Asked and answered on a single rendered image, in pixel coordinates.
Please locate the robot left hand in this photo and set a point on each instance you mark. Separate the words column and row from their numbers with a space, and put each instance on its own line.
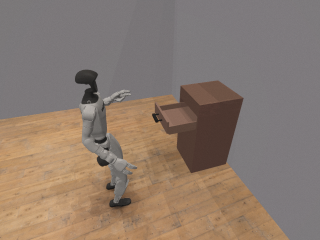
column 119, row 96

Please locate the right robot forearm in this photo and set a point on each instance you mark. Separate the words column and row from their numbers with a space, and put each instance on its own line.
column 98, row 150

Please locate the drawer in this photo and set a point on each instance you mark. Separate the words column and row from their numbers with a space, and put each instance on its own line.
column 176, row 117

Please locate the robot right hand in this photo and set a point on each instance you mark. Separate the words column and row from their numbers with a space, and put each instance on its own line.
column 121, row 164

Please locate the right robot shin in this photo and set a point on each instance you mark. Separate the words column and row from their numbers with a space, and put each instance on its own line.
column 119, row 190

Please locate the right robot thigh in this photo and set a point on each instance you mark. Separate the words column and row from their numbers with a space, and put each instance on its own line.
column 119, row 175

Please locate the cabinet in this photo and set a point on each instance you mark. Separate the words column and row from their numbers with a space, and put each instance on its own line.
column 217, row 108

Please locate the right robot upper arm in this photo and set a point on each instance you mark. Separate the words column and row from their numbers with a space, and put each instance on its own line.
column 88, row 118

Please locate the left robot forearm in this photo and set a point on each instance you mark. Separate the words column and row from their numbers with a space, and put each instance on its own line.
column 107, row 101

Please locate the handle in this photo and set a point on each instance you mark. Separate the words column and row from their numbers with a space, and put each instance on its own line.
column 155, row 117

